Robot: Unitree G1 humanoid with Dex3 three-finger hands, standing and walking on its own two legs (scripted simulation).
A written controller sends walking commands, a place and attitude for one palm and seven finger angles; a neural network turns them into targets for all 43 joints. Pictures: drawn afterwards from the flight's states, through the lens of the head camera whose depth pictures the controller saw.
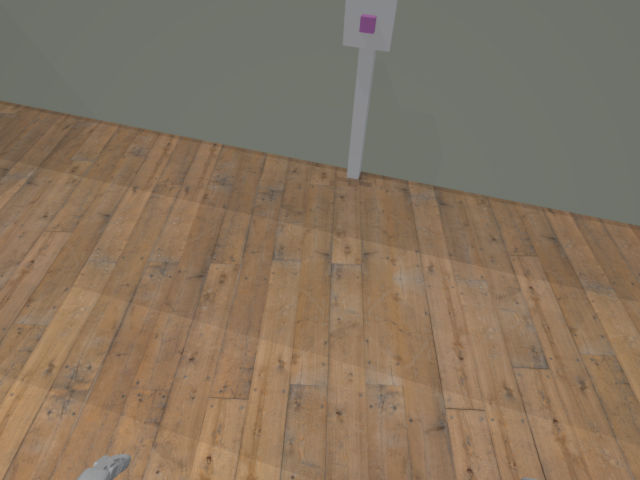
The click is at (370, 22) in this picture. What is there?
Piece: button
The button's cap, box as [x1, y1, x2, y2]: [359, 14, 375, 33]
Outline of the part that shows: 362,14 360,19 359,31 373,33 375,16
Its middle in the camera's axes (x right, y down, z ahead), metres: +0.17 -0.77 +1.39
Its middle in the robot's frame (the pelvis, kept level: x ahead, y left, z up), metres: +1.56 -0.09 -0.03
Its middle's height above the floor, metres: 0.74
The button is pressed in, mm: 0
